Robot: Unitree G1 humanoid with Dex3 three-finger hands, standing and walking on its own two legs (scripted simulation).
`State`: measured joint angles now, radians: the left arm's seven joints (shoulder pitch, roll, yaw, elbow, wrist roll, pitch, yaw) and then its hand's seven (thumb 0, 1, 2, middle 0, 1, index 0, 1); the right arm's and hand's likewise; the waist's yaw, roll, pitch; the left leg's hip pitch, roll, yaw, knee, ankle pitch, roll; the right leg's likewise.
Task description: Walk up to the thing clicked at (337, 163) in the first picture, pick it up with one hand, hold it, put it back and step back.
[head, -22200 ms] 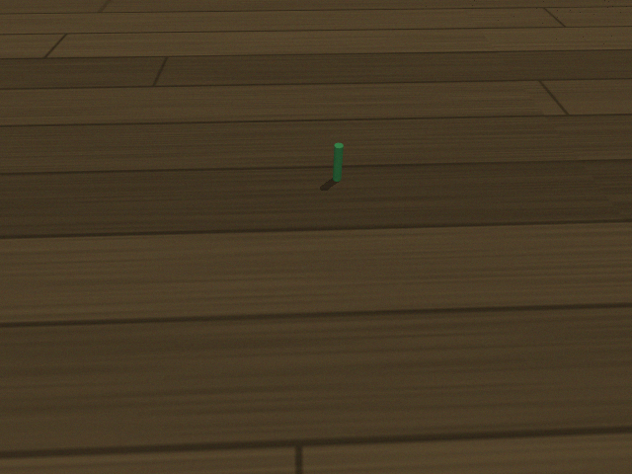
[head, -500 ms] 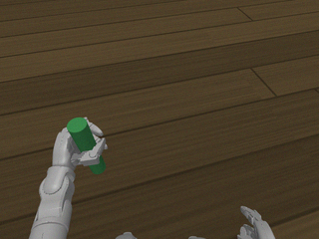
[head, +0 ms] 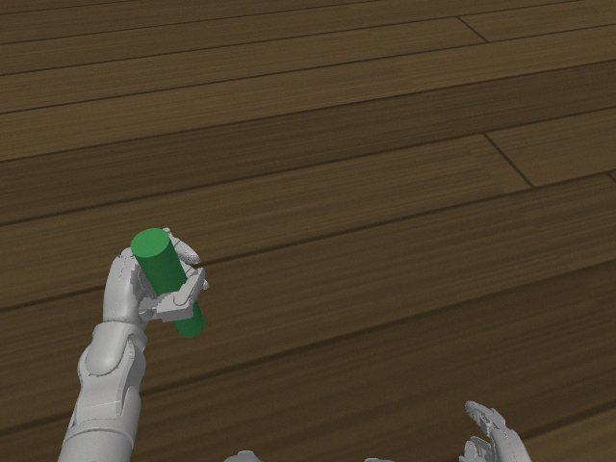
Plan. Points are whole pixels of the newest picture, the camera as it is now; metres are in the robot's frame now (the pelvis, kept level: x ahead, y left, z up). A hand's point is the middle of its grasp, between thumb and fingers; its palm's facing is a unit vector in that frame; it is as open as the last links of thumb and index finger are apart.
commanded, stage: hold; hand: left
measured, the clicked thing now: (173, 290) +0.33 +0.18 +0.04
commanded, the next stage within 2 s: crouch in 1.12 s
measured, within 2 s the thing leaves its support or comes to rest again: neither
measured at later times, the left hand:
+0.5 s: hand (182, 284) +0.33 +0.16 +0.06, palm faces -0.04 -1.00 +0.00, open 5.3 cm
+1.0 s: hand (179, 285) +0.32 +0.17 +0.06, palm faces -0.03 -1.00 +0.00, open 5.3 cm
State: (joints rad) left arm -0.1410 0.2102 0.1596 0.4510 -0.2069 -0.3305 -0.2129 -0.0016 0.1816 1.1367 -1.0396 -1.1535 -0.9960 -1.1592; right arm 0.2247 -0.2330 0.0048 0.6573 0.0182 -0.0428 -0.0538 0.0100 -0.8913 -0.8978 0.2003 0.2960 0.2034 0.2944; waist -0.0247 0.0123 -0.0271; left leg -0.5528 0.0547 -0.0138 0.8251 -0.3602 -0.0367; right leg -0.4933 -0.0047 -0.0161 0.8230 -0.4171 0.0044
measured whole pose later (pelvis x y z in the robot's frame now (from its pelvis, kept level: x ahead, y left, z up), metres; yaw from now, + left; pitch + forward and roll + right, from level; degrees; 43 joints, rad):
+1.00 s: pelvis +0.00 +0.01 +0.00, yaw +0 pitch +5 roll -1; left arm -0.15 0.21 0.15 0.47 -0.20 -0.34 -0.21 0.00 0.18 1.14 -1.03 -1.16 -0.99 -1.17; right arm 0.23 -0.23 0.01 0.66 0.02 -0.05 -0.05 0.01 -0.89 -0.90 0.20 0.30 0.20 0.29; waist -0.03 0.01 -0.03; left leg -0.56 0.05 -0.01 0.83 -0.36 -0.03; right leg -0.49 -0.01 -0.01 0.82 -0.41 0.01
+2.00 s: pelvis -0.04 +0.01 -0.19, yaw -2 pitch +30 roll -3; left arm -0.43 0.27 0.31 0.90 -0.17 -0.73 -0.28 0.00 0.18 1.14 -1.03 -1.16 -0.99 -1.17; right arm 0.15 -0.25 0.00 0.68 -0.06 -0.07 0.04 0.01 -0.88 -0.90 0.20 0.30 0.20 0.29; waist -0.07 0.00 -0.20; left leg -1.61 0.06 -0.07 1.71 -0.63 -0.04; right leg -1.54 0.01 -0.02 1.71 -0.70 0.01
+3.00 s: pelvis -0.08 +0.01 -0.42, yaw -9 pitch +26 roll -7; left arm -0.67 0.52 0.49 1.12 -0.10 -0.75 -0.28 0.00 0.18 1.15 -1.04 -1.15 -1.00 -1.16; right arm 0.05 -0.31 0.14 0.70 -0.17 0.00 0.10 0.00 -0.89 -0.90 0.20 0.30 0.20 0.29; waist -0.18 -0.07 0.02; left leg -2.27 0.04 -0.22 2.47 -0.66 -0.07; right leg -2.16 0.07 -0.09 2.42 -0.72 0.03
